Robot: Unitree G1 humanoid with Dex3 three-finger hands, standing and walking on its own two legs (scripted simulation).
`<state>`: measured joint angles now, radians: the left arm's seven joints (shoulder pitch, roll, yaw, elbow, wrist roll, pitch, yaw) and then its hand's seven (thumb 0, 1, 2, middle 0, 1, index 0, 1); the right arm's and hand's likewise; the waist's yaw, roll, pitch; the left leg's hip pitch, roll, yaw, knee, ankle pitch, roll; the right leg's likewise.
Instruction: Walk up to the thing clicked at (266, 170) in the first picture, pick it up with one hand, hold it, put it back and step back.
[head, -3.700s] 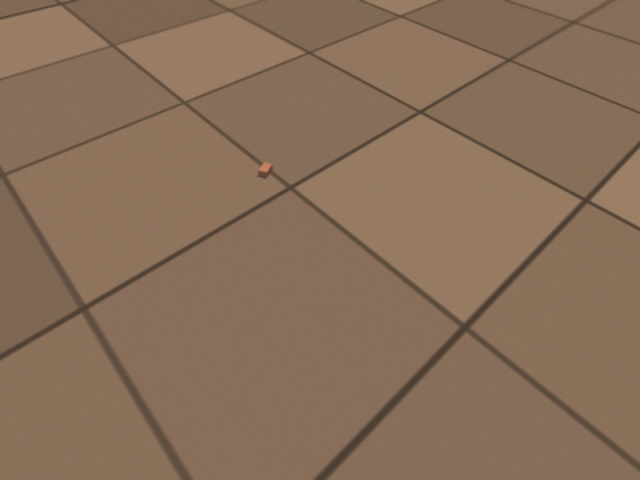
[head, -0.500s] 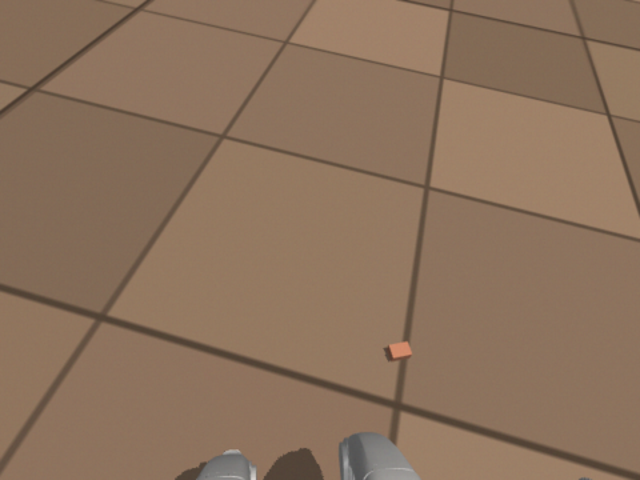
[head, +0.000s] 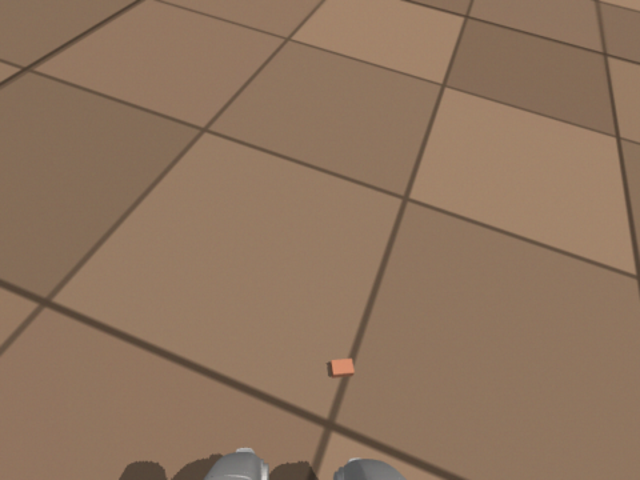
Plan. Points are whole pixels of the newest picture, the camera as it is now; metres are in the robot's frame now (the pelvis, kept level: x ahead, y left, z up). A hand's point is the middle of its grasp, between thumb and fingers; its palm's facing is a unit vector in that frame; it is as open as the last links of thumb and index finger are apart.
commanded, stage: walk up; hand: left
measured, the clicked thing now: (341, 368) +0.49 -0.13 -0.72
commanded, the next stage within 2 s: none
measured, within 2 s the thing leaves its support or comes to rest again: neither
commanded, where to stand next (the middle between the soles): +0.14 -0.39 m, yaw +5 degrees
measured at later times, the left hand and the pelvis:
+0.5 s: hand out of the picture +0.08 +0.03 -0.14, palm faces +0.00 -0.94 -0.35, open 7.4 cm; pelvis +0.00 -0.25 +0.00, yaw +2 degrees
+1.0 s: hand out of the picture +0.08 -0.18 -0.17, palm faces +0.00 -0.92 -0.39, open 7.4 cm; pelvis +0.01 -0.46 -0.03, yaw +1 degrees
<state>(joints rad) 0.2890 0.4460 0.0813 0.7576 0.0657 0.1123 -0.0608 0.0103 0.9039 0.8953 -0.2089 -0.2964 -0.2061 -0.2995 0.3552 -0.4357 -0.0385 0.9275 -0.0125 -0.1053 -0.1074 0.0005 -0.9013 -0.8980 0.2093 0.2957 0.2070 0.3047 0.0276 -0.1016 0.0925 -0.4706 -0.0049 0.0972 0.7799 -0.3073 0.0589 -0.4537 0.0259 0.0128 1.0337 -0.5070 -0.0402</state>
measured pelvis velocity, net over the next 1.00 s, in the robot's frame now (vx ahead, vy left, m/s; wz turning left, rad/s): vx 0.01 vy -0.46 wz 0.02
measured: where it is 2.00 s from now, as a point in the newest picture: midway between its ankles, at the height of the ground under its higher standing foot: outside the picture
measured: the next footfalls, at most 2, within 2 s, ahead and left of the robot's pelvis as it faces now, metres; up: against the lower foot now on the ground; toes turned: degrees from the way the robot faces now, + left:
right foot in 0.30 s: +0.08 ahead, -0.36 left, +0.00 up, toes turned -1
left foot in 0.58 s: +0.09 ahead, -0.20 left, +0.00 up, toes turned +8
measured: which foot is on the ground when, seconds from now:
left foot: down 0.00-0.30, up 0.32-0.56, down 0.58-0.92, up 0.94-1.00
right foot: up 0.00-0.28, down 0.30-0.58, up 0.60-0.90, down 0.92-1.00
